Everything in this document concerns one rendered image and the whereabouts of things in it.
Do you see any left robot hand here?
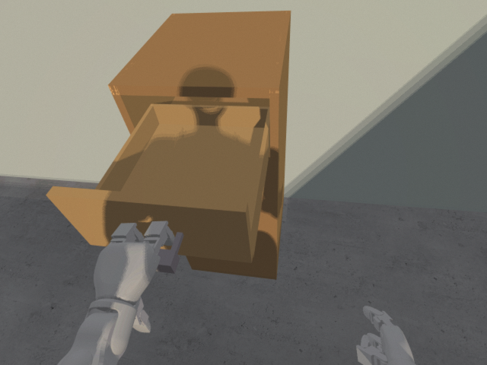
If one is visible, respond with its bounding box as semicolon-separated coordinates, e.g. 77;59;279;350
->
94;221;175;333

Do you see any cabinet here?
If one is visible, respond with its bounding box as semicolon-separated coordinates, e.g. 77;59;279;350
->
108;11;291;280

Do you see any drawer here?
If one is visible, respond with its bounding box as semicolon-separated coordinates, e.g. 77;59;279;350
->
46;103;270;263

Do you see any right robot hand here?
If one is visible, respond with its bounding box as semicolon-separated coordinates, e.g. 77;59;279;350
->
356;306;415;365

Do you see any robot left forearm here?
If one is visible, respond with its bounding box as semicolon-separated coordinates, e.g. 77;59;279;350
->
57;299;137;365

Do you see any handle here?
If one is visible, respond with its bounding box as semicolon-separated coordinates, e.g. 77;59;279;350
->
156;232;184;274

